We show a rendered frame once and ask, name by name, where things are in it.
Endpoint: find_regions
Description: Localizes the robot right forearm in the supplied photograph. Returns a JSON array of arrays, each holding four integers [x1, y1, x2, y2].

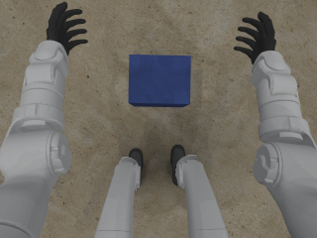
[[251, 51, 317, 150]]

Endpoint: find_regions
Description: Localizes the robot right foot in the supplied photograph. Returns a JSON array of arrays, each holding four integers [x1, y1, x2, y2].
[[170, 145, 185, 186]]

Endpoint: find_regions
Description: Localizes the robot left hand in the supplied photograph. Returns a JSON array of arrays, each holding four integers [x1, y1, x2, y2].
[[46, 1, 88, 55]]

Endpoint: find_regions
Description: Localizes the carton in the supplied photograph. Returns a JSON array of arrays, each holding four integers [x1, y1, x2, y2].
[[128, 55, 191, 108]]

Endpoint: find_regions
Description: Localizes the robot right hand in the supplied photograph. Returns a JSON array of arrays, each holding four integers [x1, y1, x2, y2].
[[234, 12, 276, 64]]

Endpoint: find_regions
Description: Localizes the robot left thigh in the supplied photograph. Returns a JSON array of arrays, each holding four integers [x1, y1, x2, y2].
[[94, 162, 141, 238]]

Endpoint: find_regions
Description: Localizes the left robot upper arm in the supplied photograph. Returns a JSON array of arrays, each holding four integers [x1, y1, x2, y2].
[[0, 130, 72, 238]]

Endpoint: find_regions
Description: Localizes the right robot upper arm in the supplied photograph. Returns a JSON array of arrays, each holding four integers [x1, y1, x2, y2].
[[253, 142, 317, 238]]

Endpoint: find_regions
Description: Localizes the robot left forearm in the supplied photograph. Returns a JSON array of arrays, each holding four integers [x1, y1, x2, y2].
[[0, 40, 69, 177]]

